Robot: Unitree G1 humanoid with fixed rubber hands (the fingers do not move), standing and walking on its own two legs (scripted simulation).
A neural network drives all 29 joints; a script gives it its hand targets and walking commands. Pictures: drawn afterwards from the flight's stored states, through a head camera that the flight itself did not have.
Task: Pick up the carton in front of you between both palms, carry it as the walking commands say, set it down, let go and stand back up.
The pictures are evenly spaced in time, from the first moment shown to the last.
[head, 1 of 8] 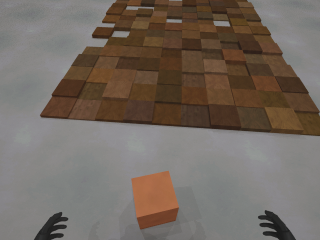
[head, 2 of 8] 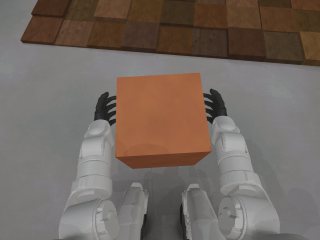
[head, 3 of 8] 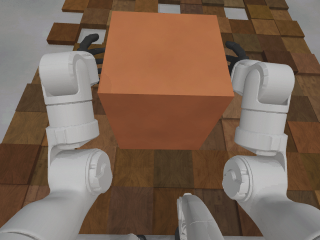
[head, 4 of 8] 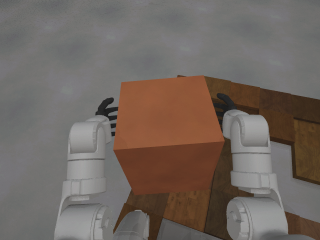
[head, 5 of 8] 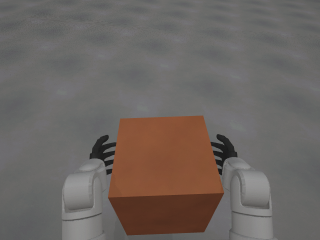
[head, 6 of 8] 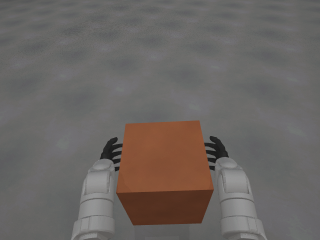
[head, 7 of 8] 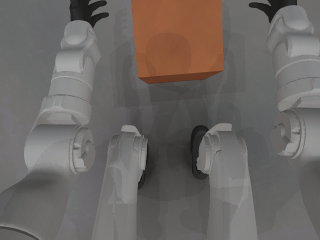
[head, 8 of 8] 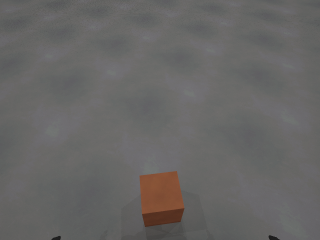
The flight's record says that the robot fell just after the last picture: no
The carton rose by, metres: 0.78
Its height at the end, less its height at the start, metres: +0.00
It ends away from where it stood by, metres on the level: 6.79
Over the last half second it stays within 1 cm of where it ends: yes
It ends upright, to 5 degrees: yes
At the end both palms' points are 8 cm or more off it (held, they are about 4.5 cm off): yes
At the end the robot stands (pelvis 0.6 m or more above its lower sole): yes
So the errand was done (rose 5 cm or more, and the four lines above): yes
